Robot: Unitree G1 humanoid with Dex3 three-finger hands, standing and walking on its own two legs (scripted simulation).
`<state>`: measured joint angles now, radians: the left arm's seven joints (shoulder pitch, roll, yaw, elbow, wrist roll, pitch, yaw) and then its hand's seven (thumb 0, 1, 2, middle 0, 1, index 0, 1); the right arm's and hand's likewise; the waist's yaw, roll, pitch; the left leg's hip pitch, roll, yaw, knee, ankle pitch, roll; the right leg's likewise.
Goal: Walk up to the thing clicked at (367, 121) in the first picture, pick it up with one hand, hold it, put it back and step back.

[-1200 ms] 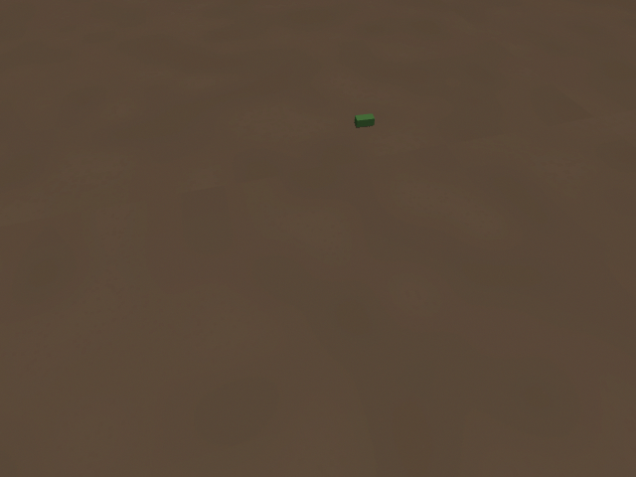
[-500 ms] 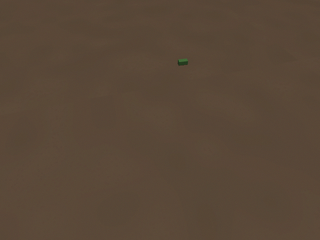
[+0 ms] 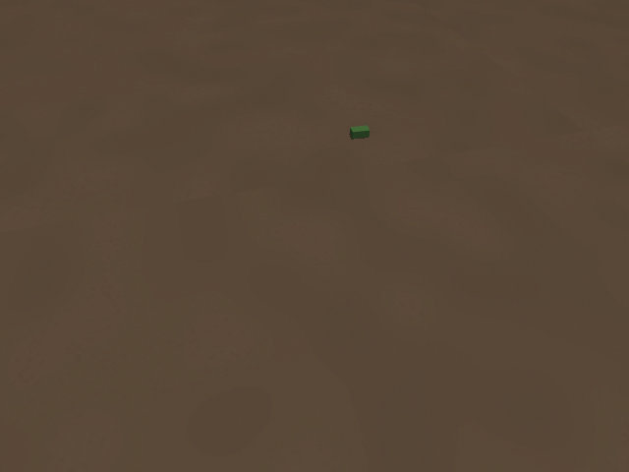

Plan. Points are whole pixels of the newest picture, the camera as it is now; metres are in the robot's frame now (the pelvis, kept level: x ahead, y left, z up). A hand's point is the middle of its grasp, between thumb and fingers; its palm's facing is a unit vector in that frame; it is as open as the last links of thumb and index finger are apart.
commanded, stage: walk up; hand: left
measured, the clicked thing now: (359, 131) +1.93 -0.20 -0.76
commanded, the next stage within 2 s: none
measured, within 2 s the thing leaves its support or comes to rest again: neither
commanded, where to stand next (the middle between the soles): +1.52 -0.52 m, yaw +11 degrees
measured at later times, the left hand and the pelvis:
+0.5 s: hand (241, 444) +0.18 +0.13 -0.14, palm faces +0.12 -0.93 -0.35, open 7.4 cm; pelvis +0.16 -0.15 -0.01, yaw +3 degrees
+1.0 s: hand (271, 279) +0.48 +0.12 -0.15, palm faces +0.08 -0.94 -0.34, open 7.4 cm; pelvis +0.43 -0.17 -0.02, yaw +6 degrees
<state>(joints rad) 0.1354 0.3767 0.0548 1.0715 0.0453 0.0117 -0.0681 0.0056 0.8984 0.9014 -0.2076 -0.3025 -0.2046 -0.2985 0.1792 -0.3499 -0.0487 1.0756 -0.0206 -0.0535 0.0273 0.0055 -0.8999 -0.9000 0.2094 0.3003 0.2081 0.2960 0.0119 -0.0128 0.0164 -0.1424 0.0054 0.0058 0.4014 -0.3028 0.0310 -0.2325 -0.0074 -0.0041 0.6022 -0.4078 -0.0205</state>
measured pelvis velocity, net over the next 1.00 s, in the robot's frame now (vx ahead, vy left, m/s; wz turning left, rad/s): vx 0.43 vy -0.17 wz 0.10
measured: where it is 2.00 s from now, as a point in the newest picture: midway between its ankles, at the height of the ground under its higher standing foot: (404, 272)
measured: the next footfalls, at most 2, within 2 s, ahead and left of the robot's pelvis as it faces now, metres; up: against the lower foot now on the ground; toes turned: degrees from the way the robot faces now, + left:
right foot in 0.28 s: +0.22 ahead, -0.24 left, +0.00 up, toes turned -4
left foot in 0.76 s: +0.45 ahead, -0.02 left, +0.00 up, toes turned +12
